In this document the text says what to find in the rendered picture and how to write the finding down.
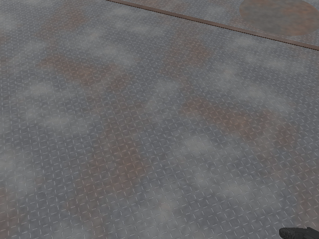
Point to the robot right hand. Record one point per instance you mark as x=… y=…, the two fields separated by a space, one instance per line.
x=298 y=233

